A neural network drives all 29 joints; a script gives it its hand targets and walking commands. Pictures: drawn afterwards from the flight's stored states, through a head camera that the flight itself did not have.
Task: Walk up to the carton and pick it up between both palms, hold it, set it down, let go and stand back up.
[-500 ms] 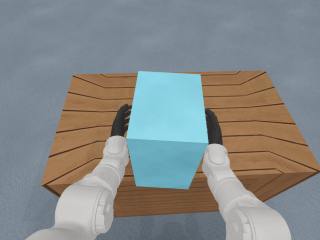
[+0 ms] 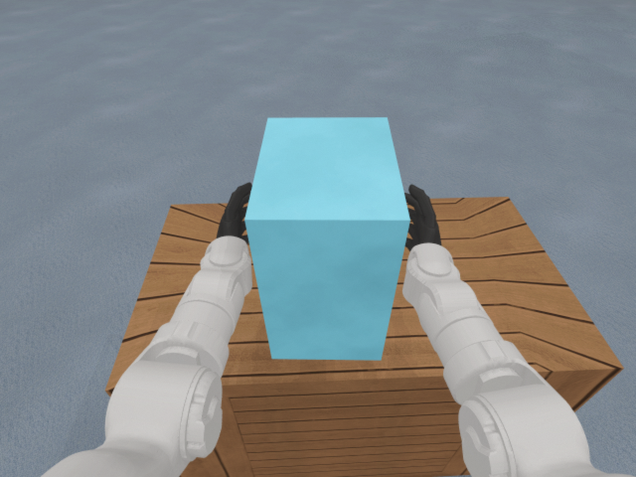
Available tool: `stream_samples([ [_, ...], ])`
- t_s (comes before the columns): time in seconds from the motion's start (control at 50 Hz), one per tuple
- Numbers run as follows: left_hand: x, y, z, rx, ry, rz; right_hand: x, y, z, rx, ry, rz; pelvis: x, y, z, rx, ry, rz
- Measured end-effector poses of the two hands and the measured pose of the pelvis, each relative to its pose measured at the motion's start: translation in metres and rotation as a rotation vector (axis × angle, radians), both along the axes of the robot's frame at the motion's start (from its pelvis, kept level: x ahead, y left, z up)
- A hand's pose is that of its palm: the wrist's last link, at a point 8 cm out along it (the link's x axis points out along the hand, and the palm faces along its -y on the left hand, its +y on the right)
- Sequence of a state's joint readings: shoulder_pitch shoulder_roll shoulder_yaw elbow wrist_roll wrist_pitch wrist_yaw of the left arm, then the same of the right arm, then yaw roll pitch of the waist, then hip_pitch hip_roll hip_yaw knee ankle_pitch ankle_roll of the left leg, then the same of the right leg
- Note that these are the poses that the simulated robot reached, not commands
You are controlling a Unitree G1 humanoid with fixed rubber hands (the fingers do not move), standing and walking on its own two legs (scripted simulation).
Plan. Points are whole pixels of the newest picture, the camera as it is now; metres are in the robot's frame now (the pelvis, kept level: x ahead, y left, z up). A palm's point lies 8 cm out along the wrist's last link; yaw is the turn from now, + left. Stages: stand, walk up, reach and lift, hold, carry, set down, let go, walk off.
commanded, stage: reach and lift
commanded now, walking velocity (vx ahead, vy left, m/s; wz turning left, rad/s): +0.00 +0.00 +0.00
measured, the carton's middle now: (326, 244) +0.42 -0.01 +0.10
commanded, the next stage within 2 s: hold in 1.96 s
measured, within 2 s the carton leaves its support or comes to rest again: neither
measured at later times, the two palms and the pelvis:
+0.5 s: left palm (227, 240) +0.40 +0.12 +0.14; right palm (425, 249) +0.37 -0.13 +0.13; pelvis -0.01 +0.00 +0.01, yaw +0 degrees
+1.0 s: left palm (219, 219) +0.39 +0.12 +0.18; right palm (429, 219) +0.38 -0.13 +0.17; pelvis +0.02 -0.01 +0.01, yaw +1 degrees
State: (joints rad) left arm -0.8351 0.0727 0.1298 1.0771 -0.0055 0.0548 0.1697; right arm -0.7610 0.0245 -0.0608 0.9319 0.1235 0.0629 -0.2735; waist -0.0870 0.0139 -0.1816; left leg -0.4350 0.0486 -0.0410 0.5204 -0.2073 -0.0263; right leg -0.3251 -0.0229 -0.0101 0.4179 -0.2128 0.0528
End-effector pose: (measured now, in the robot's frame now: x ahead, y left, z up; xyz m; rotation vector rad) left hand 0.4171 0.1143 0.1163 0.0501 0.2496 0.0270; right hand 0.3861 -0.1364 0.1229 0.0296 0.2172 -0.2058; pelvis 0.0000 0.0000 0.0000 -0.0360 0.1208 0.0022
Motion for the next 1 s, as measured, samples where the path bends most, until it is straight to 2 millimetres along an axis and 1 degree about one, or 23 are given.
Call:
stream_samples([
  [0.08, -0.003, 0.003, 0.016, 0.010, -0.021, 0.009, 0.000, 0.004, 0.018, 0.015, -0.022, 0.003, -0.004, 0.002, 0.003, 0.000, -0.023, -0.004],
  [0.14, -0.007, 0.007, 0.023, -0.003, -0.024, 0.024, -0.002, 0.006, 0.024, 0.008, -0.023, 0.014, -0.006, 0.003, 0.004, 0.002, -0.044, -0.006],
  [0.18, -0.010, 0.008, 0.022, -0.012, -0.008, 0.032, -0.004, 0.008, 0.022, -0.002, -0.004, 0.020, -0.007, 0.003, 0.005, 0.005, -0.062, -0.004],
  [0.24, -0.014, 0.010, 0.018, -0.011, 0.019, 0.036, -0.008, 0.010, 0.015, -0.001, 0.028, 0.021, -0.009, 0.002, 0.006, 0.008, -0.075, 0.001],
  [0.32, -0.017, 0.010, 0.016, -0.002, 0.014, 0.031, -0.013, 0.009, 0.009, 0.008, 0.023, 0.017, -0.010, 0.001, 0.007, 0.005, -0.071, 0.010],
  [0.48, -0.021, 0.003, 0.019, 0.013, 0.014, 0.040, -0.015, 0.003, 0.006, 0.004, 0.023, 0.031, -0.010, 0.000, 0.007, 0.001, -0.075, 0.006],
  [0.58, -0.022, 0.002, 0.027, 0.030, 0.009, 0.053, -0.010, 0.001, 0.011, 0.021, 0.018, 0.048, -0.006, -0.001, 0.007, 0.002, -0.072, 0.002],
  [0.74, -0.027, 0.006, 0.049, 0.017, -0.020, 0.097, -0.003, 0.003, 0.037, 0.011, -0.007, 0.086, 0.007, -0.004, 0.008, 0.006, -0.112, -0.004],
  [0.84, -0.025, 0.006, 0.060, 0.006, -0.037, 0.094, -0.001, 0.004, 0.050, 0.014, -0.019, 0.079, 0.015, -0.008, 0.009, 0.010, -0.146, 0.014],
  [0.9, -0.024, 0.006, 0.061, 0.002, -0.033, 0.087, -0.001, 0.004, 0.052, 0.000, -0.010, 0.076, 0.019, -0.010, 0.009, 0.014, -0.166, 0.016],
  [1.0, -0.028, 0.005, 0.059, 0.004, -0.037, 0.086, -0.005, 0.003, 0.048, -0.001, -0.010, 0.073, 0.024, -0.011, 0.009, 0.012, -0.175, 0.019],
])
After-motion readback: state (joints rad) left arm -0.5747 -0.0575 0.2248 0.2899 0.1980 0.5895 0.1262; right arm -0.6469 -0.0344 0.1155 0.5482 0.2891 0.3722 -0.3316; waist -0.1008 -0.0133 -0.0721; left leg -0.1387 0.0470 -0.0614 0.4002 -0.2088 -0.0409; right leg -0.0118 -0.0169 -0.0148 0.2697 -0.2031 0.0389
